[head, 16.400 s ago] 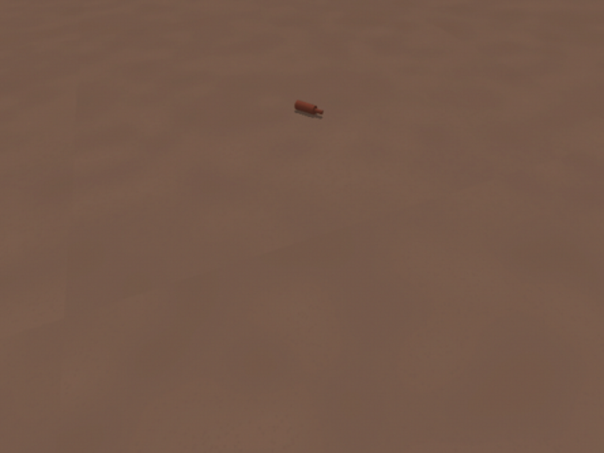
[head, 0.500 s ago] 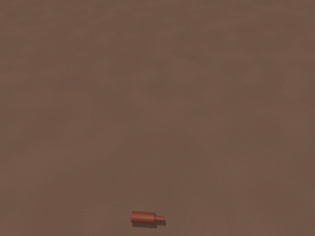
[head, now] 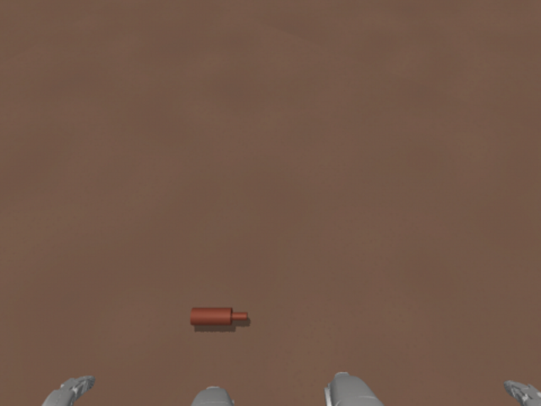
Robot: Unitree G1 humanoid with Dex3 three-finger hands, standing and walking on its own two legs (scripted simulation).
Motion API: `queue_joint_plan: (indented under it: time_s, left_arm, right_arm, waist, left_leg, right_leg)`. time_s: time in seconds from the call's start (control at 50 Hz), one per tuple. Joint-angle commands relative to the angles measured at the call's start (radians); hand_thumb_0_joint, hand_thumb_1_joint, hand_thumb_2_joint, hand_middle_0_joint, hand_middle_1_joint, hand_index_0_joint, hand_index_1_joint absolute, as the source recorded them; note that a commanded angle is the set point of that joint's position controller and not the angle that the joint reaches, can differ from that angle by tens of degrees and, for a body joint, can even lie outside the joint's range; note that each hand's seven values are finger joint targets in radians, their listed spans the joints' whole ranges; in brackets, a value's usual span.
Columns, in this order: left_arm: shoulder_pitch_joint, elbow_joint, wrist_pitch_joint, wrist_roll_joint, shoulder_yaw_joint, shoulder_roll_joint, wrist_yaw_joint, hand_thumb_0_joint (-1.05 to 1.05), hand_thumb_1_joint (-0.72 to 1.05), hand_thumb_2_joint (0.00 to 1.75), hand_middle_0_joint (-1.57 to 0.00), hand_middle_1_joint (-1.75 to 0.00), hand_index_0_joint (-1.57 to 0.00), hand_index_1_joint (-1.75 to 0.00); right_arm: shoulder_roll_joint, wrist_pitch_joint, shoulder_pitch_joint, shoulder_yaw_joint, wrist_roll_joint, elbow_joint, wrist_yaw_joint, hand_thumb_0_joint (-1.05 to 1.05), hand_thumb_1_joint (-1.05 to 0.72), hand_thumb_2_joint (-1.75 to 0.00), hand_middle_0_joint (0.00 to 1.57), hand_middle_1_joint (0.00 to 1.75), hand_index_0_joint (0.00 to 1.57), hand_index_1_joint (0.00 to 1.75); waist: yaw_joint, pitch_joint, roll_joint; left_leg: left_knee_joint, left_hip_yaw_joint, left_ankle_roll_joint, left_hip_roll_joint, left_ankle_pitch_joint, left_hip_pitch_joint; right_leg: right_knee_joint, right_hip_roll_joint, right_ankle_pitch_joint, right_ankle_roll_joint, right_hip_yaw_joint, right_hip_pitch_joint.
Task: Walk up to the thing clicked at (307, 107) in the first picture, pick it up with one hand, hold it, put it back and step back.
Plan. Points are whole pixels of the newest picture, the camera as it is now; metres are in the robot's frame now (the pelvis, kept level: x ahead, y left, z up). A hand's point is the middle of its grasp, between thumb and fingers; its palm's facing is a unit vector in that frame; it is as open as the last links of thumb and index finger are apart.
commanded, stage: walk up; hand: left
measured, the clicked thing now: (219, 316) +0.39 +0.23 -0.73
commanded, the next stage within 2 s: stand in 1.92 s
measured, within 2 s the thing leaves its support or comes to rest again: neither
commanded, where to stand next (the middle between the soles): +0.01 +0.01 m, yaw +0 degrees
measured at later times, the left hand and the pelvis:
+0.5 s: hand out of the picture +0.02 +0.27 -0.15, palm faces +0.03 -0.89 -0.46, open 7.4 cm; pelvis -0.07 -0.02 -0.02, yaw +3 degrees
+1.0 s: hand out of the picture +0.00 +0.24 -0.13, palm faces -0.02 -0.94 -0.35, open 7.4 cm; pelvis -0.06 -0.01 +0.01, yaw +0 degrees
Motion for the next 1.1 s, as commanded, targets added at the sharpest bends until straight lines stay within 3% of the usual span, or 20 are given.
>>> queue_joint_plan:
  time_s: [0.0,0.02,0.06,0.12,0.24,0.34,0.44,0.48,0.5,0.52,0.58,0.66,0.72,0.76,0.8,0.84,0.9,0.94,1.0,1.08]
  left_arm:
    - [0.162,-0.008,-0.054,-0.007,0.049,0.153,0.037,0.00,0.90,0.90,-0.20,-0.30,-0.20,-0.30]
    - [0.178,-0.030,-0.064,0.005,0.072,0.255,0.048,0.00,0.90,0.90,-0.20,-0.30,-0.20,-0.30]
    - [0.083,-0.095,-0.070,0.015,0.064,0.331,0.060,0.00,0.90,0.90,-0.20,-0.30,-0.20,-0.30]
    - [0.038,-0.084,-0.077,-0.005,0.039,0.216,0.085,0.00,0.90,0.90,-0.20,-0.30,-0.20,-0.30]
    - [0.168,-0.059,-0.122,-0.015,0.043,0.229,0.134,0.00,0.90,0.90,-0.20,-0.30,-0.20,-0.30]
    - [0.134,-0.080,-0.142,-0.009,0.047,0.246,0.147,0.00,0.90,0.90,-0.20,-0.30,-0.20,-0.30]
    - [0.003,-0.098,-0.124,-0.011,0.015,0.187,0.128,0.00,0.90,0.90,-0.20,-0.30,-0.20,-0.30]
    - [0.038,-0.092,-0.115,-0.023,-0.014,0.098,0.135,0.00,0.90,0.90,-0.20,-0.30,-0.20,-0.30]
    - [0.027,-0.066,-0.117,-0.014,0.008,0.180,0.141,0.00,0.90,0.90,-0.20,-0.30,-0.20,-0.30]
    - [0.039,-0.043,-0.124,-0.016,0.014,0.200,0.136,0.00,0.90,0.90,-0.20,-0.30,-0.20,-0.30]
    - [0.124,0.022,-0.132,-0.034,0.013,0.159,0.109,0.00,0.90,0.90,-0.20,-0.30,-0.20,-0.30]
    - [0.090,0.019,-0.139,-0.021,0.000,0.131,0.087,0.00,0.90,0.90,-0.20,-0.30,-0.20,-0.30]
    - [0.169,0.052,-0.154,-0.015,-0.007,0.106,0.092,0.00,0.90,0.90,-0.20,-0.30,-0.20,-0.30]
    - [0.189,0.056,-0.174,0.005,0.008,0.193,0.102,0.00,0.90,0.90,-0.20,-0.30,-0.20,-0.30]
    - [0.083,0.029,-0.171,-0.007,0.003,0.244,0.092,0.00,0.90,0.90,-0.20,-0.30,-0.20,-0.30]
    - [0.034,0.016,-0.162,-0.015,-0.018,0.181,0.085,0.00,0.90,0.90,-0.20,-0.30,-0.20,-0.30]
    - [0.042,0.036,-0.160,-0.027,-0.033,0.126,0.082,0.00,0.90,0.90,-0.20,-0.30,-0.20,-0.30]
    - [0.086,0.067,-0.163,-0.026,-0.032,0.136,0.082,0.00,0.90,0.90,-0.20,-0.30,-0.20,-0.30]
    - [0.035,0.078,-0.167,-0.030,-0.032,0.149,0.086,0.00,0.90,0.90,-0.20,-0.30,-0.20,-0.30]
    - [0.014,0.104,-0.161,-0.035,-0.043,0.129,0.088,0.00,0.90,0.90,-0.20,-0.30,-0.20,-0.30]
  right_arm:
    - [-0.189,0.008,0.007,-0.042,0.007,-0.102,0.020,0.00,-0.90,-0.90,0.20,0.30,0.20,0.30]
    - [-0.107,0.016,0.022,-0.017,0.015,-0.135,0.023,0.00,-0.90,-0.90,0.20,0.30,0.20,0.30]
    - [-0.151,0.028,0.021,-0.031,0.025,-0.130,0.004,0.00,-0.90,-0.90,0.20,0.30,0.20,0.30]
    - [-0.180,0.030,0.038,-0.037,0.041,-0.079,0.020,0.00,-0.90,-0.90,0.20,0.30,0.20,0.30]
    - [-0.166,0.052,-0.016,-0.042,-0.012,-0.122,0.051,0.00,-0.90,-0.90,0.20,0.30,0.20,0.30]
    - [-0.172,0.054,0.042,-0.063,-0.021,-0.126,0.085,0.00,-0.90,-0.90,0.20,0.30,0.20,0.30]
    - [-0.152,0.028,0.217,-0.081,-0.017,-0.066,0.101,0.00,-0.90,-0.90,0.20,0.30,0.20,0.30]
    - [-0.262,0.011,0.134,-0.090,-0.030,-0.114,0.089,0.00,-0.90,-0.90,0.20,0.30,0.20,0.30]
    - [-0.292,0.009,0.069,-0.091,-0.018,-0.127,0.089,0.00,-0.90,-0.90,0.20,0.30,0.20,0.30]
    - [-0.279,0.007,0.018,-0.086,-0.015,-0.140,0.086,0.00,-0.90,-0.90,0.20,0.30,0.20,0.30]
    - [-0.186,-0.011,-0.035,-0.054,-0.011,-0.143,0.073,0.00,-0.90,-0.90,0.20,0.30,0.20,0.30]
    - [-0.215,-0.023,0.046,-0.051,-0.014,-0.104,0.074,0.00,-0.90,-0.90,0.20,0.30,0.20,0.30]
    - [-0.197,-0.014,0.013,-0.032,0.001,-0.103,0.076,0.00,-0.90,-0.90,0.20,0.30,0.20,0.30]
    - [-0.116,-0.014,0.017,-0.002,0.026,-0.115,0.074,0.00,-0.90,-0.90,0.20,0.30,0.20,0.30]
    - [-0.129,-0.015,0.033,-0.007,0.021,-0.081,0.066,0.00,-0.90,-0.90,0.20,0.30,0.20,0.30]
    - [-0.139,-0.031,0.063,-0.012,0.017,-0.044,0.068,0.00,-0.90,-0.90,0.20,0.30,0.20,0.30]
    - [-0.162,-0.045,0.030,-0.011,0.018,-0.031,0.072,0.00,-0.90,-0.90,0.20,0.30,0.20,0.30]
    - [-0.160,-0.045,-0.012,0.001,0.021,-0.029,0.075,0.00,-0.90,-0.90,0.20,0.30,0.20,0.30]
    - [-0.132,-0.043,-0.006,0.011,0.021,0.003,0.071,0.00,-0.90,-0.90,0.20,0.30,0.20,0.30]
    - [-0.134,-0.043,-0.036,0.013,0.021,0.034,0.070,0.00,-0.90,-0.90,0.20,0.30,0.20,0.30]
  waist:
    - [0.041,-0.323,0.034]
    - [0.050,-0.323,-0.239]
    - [0.027,-0.367,-0.271]
    - [-0.003,-0.284,-0.107]
    - [0.046,-0.210,-0.035]
    - [0.012,-0.215,-0.100]
    - [-0.096,-0.268,-0.074]
    - [-0.067,-0.179,0.235]
    - [-0.077,-0.151,0.172]
    - [-0.049,-0.108,0.138]
    - [0.000,-0.108,0.106]
    - [-0.046,-0.152,0.173]
    - [0.011,-0.189,0.168]
    - [0.012,-0.239,-0.039]
    - [-0.024,-0.184,-0.082]
    - [-0.065,-0.152,-0.046]
    - [-0.031,-0.200,-0.022]
    - [0.000,-0.203,-0.036]
    - [-0.023,-0.205,-0.002]
    - [-0.017,-0.206,0.032]
  left_leg:
    - [0.297,0.037,0.164,-0.016,0.263,0.005]
    - [0.439,0.047,0.119,-0.140,-0.236,-0.220]
    - [0.608,-0.092,0.093,-0.153,-0.439,-0.180]
    - [0.629,-0.141,0.096,-0.139,-0.297,-0.206]
    - [0.487,-0.175,0.100,-0.128,-0.255,-0.290]
    - [0.354,-0.124,0.097,-0.113,-0.260,-0.199]
    - [-0.031,-0.042,0.122,-0.162,-0.071,0.198]
    - [-0.332,-0.573,0.233,0.141,-0.348,0.091]
    - [-0.356,-0.647,0.329,0.224,-0.389,-0.070]
    - [-0.340,-0.628,0.364,0.237,-0.372,-0.143]
    - [-0.226,-0.324,0.286,0.081,-0.107,-0.058]
    - [-0.207,-0.318,0.284,0.085,-0.102,0.063]
    - [-0.096,-0.227,0.253,0.065,0.077,0.021]
    - [0.115,-0.119,0.146,-0.056,0.139,-0.103]
    - [0.105,-0.049,0.110,-0.117,-0.210,-0.037]
    - [-0.061,-0.079,0.128,-0.107,-0.094,0.099]
    - [-0.181,-0.229,0.193,0.013,0.135,0.157]
    - [-0.133,-0.191,0.195,0.005,0.118,0.092]
    - [-0.140,-0.090,0.131,-0.066,0.199,0.105]
    - [-0.176,-0.094,0.138,-0.048,0.216,0.152]
  right_leg:
    - [-0.382,0.053,0.450,0.009,-0.111,0.288]
    - [-0.368,-0.123,0.728,-0.070,0.181,0.350]
    - [-0.446,-0.333,0.708,-0.280,0.452,0.208]
    - [-0.295,-0.190,0.651,-0.212,0.186,0.224]
    - [-0.330,-0.288,0.560,-0.262,0.327,0.291]
    - [-0.342,-0.305,0.512,-0.263,0.300,0.217]
    - [-0.164,-0.134,0.179,-0.112,0.063,-0.097]
    - [0.172,0.103,-0.117,-0.007,-0.060,-0.280]
    - [0.238,0.069,-0.163,-0.009,0.019,-0.174]
    - [0.257,0.045,-0.140,-0.013,0.013,-0.116]
    - [0.182,0.051,-0.004,-0.009,-0.021,-0.080]
    - [-0.069,0.033,-0.040,0.004,-0.091,-0.009]
    - [-0.391,0.059,0.101,-0.023,-0.135,0.206]
    - [-0.483,-0.092,0.299,-0.082,0.183,0.366]
    - [-0.448,-0.264,0.257,-0.225,0.344,0.183]
    - [-0.417,-0.178,0.282,-0.146,0.163,0.066]
    - [-0.336,-0.019,0.331,-0.031,0.001,0.091]
    - [-0.400,-0.027,0.263,-0.040,0.024,0.178]
    - [-0.419,-0.088,0.436,-0.068,0.071,0.223]
    - [-0.444,-0.068,0.443,-0.051,0.037,0.216]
